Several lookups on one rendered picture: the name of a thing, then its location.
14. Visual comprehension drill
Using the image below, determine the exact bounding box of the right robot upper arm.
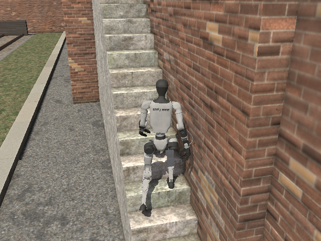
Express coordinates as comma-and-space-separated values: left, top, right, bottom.
172, 101, 184, 130

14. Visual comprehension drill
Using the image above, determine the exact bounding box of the right robot forearm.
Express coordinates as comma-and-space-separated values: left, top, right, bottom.
180, 123, 190, 149

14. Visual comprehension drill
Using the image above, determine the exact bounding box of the left robot upper arm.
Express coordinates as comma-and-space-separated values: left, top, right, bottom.
139, 100, 151, 127

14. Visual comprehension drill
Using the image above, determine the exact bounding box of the left robot foot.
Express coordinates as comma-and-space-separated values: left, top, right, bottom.
139, 204, 147, 211

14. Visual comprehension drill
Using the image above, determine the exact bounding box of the left robot hand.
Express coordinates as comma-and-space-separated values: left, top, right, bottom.
139, 129, 150, 137

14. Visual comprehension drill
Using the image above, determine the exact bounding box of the robot left thigh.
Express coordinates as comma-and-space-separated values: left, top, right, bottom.
144, 142, 154, 179

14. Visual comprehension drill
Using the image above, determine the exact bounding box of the left robot forearm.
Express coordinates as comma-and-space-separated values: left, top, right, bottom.
139, 121, 146, 132

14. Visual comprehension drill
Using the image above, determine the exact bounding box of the right robot hand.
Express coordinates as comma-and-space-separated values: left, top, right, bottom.
179, 148, 191, 162

